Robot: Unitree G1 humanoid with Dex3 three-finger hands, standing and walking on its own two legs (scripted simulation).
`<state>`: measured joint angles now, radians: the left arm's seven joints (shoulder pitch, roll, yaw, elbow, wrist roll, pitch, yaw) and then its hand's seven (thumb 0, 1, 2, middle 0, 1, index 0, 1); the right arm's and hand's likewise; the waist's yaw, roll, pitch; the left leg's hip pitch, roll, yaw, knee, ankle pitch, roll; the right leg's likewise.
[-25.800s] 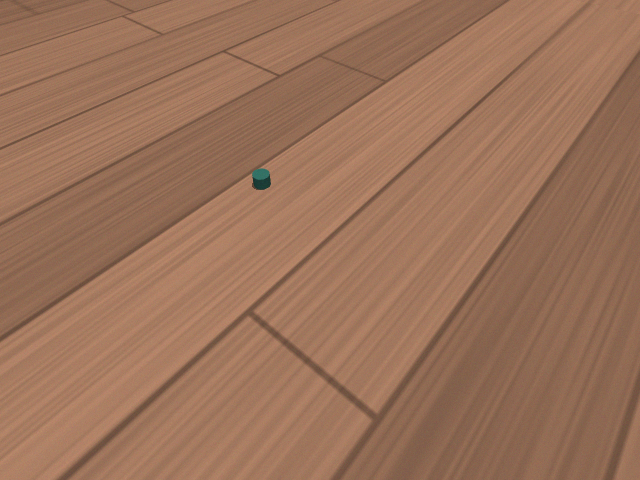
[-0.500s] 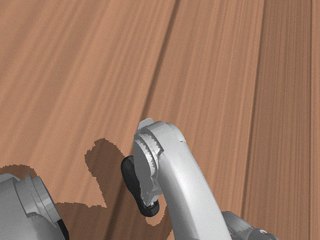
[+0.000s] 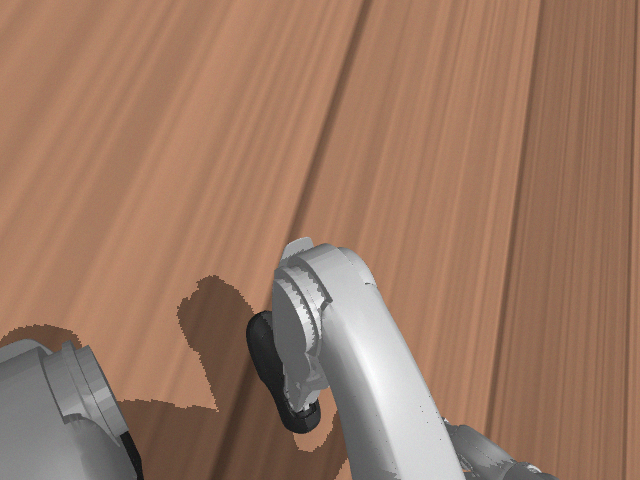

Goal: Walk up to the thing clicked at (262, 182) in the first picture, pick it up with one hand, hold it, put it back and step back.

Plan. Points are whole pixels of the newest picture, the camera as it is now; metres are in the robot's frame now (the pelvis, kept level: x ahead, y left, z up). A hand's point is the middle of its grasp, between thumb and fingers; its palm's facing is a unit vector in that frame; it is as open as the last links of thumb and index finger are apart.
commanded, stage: withdraw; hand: left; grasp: from above
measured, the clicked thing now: out of the picture +0.45 +0.30 -0.28
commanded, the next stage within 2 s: home in 0.64 s
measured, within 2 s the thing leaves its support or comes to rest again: neither
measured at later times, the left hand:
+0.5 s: hand out of the picture +0.42 +0.30 -0.07, palm faces -0.47 -0.09 -0.88, open 14.0 cm
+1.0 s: hand out of the picture +0.45 +0.33 -0.14, palm faces -0.29 -0.19 -0.94, open 12.9 cm
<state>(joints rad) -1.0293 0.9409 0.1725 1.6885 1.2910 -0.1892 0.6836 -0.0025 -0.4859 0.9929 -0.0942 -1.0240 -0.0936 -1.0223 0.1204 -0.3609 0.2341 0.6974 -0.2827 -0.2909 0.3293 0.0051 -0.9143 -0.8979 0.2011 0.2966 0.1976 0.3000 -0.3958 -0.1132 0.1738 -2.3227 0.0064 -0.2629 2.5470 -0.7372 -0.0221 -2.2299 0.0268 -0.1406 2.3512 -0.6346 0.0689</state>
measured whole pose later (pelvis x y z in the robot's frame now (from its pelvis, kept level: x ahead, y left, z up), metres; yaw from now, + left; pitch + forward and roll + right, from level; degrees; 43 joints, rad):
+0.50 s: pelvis -0.01 -0.01 +0.06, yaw +8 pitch +33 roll -6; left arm -0.96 0.61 -0.06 1.35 1.15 -0.13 0.24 0.00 -0.53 1.04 -0.11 -1.00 -0.08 -1.02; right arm 0.12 -0.30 0.04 0.69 -0.09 -0.05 0.18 0.01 -0.92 -0.90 0.20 0.30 0.20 0.30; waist -0.21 0.03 -0.10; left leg -2.19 0.00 -0.12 2.28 -0.67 -0.02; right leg -2.15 -0.02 -0.04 2.20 -0.63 0.04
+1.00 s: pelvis +0.00 -0.01 +0.02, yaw +7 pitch +36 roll -8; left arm -0.92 0.71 0.14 1.35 1.14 -0.15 0.45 0.00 -0.25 0.92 -0.23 -0.74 -0.20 -0.76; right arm 0.23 -0.26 0.04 0.76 -0.15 -0.10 0.17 0.01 -0.90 -0.89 0.20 0.30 0.20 0.30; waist -0.27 0.01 -0.05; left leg -2.33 -0.01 -0.13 2.41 -0.70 -0.02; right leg -2.28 -0.02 -0.04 2.32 -0.66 0.05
